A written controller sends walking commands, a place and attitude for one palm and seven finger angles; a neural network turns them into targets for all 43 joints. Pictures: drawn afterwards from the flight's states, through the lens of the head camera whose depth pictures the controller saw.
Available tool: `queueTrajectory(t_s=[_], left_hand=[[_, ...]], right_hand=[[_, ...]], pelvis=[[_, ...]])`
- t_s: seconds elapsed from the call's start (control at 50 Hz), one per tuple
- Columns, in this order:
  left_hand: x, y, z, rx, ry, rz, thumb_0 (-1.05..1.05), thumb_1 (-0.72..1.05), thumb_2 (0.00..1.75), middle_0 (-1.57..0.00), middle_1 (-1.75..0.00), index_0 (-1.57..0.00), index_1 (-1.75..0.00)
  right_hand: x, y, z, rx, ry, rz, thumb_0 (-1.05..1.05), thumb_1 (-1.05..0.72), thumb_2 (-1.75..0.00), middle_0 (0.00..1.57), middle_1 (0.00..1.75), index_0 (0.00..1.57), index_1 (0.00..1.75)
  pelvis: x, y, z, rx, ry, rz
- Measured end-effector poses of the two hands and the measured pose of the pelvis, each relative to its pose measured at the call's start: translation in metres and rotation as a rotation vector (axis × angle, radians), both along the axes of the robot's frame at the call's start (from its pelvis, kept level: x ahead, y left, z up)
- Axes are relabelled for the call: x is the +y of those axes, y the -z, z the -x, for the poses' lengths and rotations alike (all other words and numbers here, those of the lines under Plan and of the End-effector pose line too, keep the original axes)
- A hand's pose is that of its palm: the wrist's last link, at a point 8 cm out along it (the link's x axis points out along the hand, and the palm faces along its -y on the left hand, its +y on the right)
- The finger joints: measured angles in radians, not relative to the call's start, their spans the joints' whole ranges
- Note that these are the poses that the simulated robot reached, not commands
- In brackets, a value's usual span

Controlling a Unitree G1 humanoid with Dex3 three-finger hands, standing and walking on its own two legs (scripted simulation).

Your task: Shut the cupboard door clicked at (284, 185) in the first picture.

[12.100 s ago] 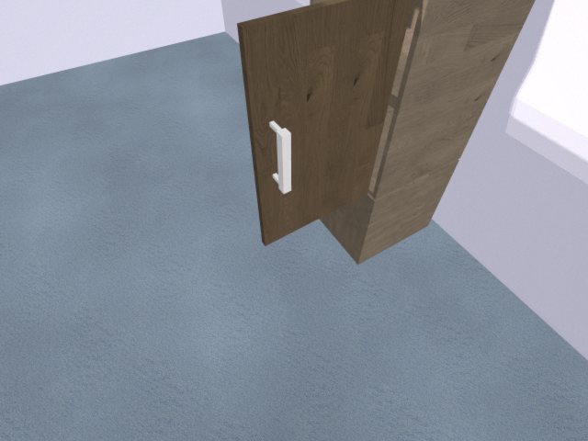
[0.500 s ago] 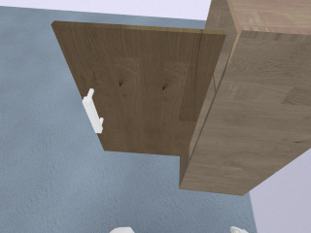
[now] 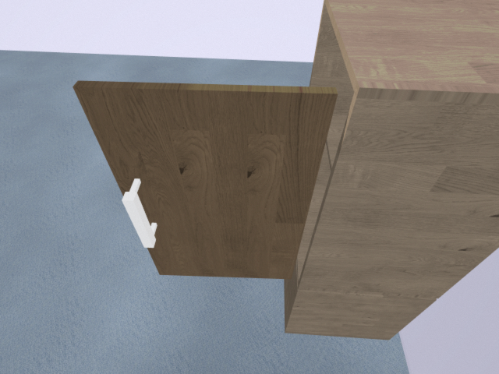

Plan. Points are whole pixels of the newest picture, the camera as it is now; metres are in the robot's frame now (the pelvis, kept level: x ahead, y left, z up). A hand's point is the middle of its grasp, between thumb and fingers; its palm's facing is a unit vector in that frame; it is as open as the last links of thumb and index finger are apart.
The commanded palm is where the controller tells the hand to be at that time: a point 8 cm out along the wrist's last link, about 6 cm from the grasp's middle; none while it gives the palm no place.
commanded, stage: come to a stop and stand still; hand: left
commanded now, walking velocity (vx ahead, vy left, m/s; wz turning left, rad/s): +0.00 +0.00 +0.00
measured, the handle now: (143, 214) +0.41 +0.24 -0.02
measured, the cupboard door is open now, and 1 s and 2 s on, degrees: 92 92 92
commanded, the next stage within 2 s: look again from close up in 1.06 s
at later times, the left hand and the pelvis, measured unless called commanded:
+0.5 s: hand out of the picture -0.01 +0.22 -0.17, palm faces -0.01 -0.98 -0.20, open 7.4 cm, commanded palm none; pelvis -0.02 +0.04 +0.01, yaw -1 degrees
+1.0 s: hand out of the picture -0.05 +0.25 -0.17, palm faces -0.02 -0.98 -0.19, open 7.4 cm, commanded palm none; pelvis -0.03 +0.08 +0.01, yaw -1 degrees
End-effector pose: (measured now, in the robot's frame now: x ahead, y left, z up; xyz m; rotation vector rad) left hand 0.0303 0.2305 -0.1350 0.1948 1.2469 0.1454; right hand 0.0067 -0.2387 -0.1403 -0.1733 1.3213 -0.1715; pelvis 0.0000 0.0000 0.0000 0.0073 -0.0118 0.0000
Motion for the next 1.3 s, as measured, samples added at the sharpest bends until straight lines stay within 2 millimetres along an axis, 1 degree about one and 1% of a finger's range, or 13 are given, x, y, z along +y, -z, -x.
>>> queueTrajectory(t_s=[0.08,0.16,0.26,0.36,0.48,0.62,0.76,0.88,0.98,1.1,1.3], left_hand=[[0.004,0.001,-0.002,-0.003,0.005,0.001,0.01,0.91,0.9,-0.2,-0.3,-0.21,-0.3],[0.009,0.001,0.001,0.006,0.01,0.003,0.01,0.9,0.9,-0.2,-0.3,-0.2,-0.3],[0.017,0.001,0.011,0.024,0.007,0.008,0.01,0.9,0.9,-0.2,-0.3,-0.2,-0.3],[0.025,0.002,0.026,0.053,0.001,0.016,0.01,0.9,0.9,-0.2,-0.3,-0.2,-0.3],[0.034,0.005,0.046,0.097,-0.008,0.028,0.01,0.9,0.9,-0.2,-0.3,-0.2,-0.3],[0.044,0.007,0.065,0.146,-0.012,0.04,0.01,0.9,0.9,-0.2,-0.3,-0.2,-0.3],[0.055,0.009,0.074,0.173,-0.011,0.046,0.01,0.9,0.9,-0.2,-0.3,-0.2,-0.3],[0.065,0.009,0.077,0.182,-0.009,0.041,0.01,0.9,0.9,-0.2,-0.3,-0.2,-0.3],[0.071,0.007,0.078,0.184,-0.011,0.032,0.01,0.9,0.9,-0.2,-0.3,-0.2,-0.3],[0.074,0.006,0.08,0.187,-0.014,0.026,0.01,0.9,0.9,-0.2,-0.3,-0.2,-0.3],[0.066,0.005,0.086,0.19,-0.02,0.032,0.01,0.9,0.9,-0.2,-0.3,-0.2,-0.3]], right_hand=[[0.005,-0.001,-0.011,-0.021,0.0,0.0,0.0,-0.92,-0.9,0.2,0.3,0.2,0.3],[0.013,-0.004,-0.023,-0.052,-0.008,-0.005,0.0,-0.91,-0.9,0.2,0.3,0.2,0.3],[0.024,-0.007,-0.034,-0.081,-0.027,-0.013,0.0,-0.91,-0.9,0.2,0.3,0.2,0.3],[0.033,-0.01,-0.036,-0.085,-0.039,-0.014,0.0,-0.91,-0.9,0.2,0.3,0.2,0.3],[0.042,-0.012,-0.025,-0.06,-0.038,-0.006,0.0,-0.91,-0.9,0.2,0.3,0.2,0.3],[0.053,-0.013,-0.001,-0.008,-0.021,0.003,0.0,-0.91,-0.9,0.2,0.3,0.2,0.3],[0.066,-0.012,0.024,0.044,0.003,0.005,0.0,-0.91,-0.9,0.2,0.3,0.2,0.3],[0.077,-0.011,0.038,0.069,0.024,-0.002,0.0,-0.91,-0.9,0.2,0.3,0.2,0.3],[0.084,-0.009,0.042,0.073,0.035,-0.01,0.0,-0.91,-0.9,0.2,0.3,0.2,0.3],[0.089,-0.007,0.041,0.06,0.042,-0.019,0.0,-0.91,-0.9,0.2,0.3,0.2,0.3],[0.087,-0.006,0.037,0.043,0.045,-0.028,0.0,-0.91,-0.9,0.2,0.3,0.2,0.3]], pelvis=[[0.004,-0.001,0.0,-0.01,0.009,0.0],[0.009,-0.002,0.003,-0.017,0.015,0.001],[0.017,-0.004,0.008,-0.022,0.018,0.003],[0.025,-0.005,0.013,-0.022,0.019,0.007],[0.036,-0.007,0.018,-0.022,0.019,0.011],[0.05,-0.008,0.024,-0.022,0.018,0.014],[0.063,-0.008,0.028,-0.019,0.019,0.014],[0.072,-0.008,0.031,-0.015,0.022,0.01],[0.076,-0.008,0.032,-0.013,0.024,0.009],[0.079,-0.008,0.033,-0.015,0.027,0.007],[0.075,-0.008,0.034,-0.015,0.029,0.005]])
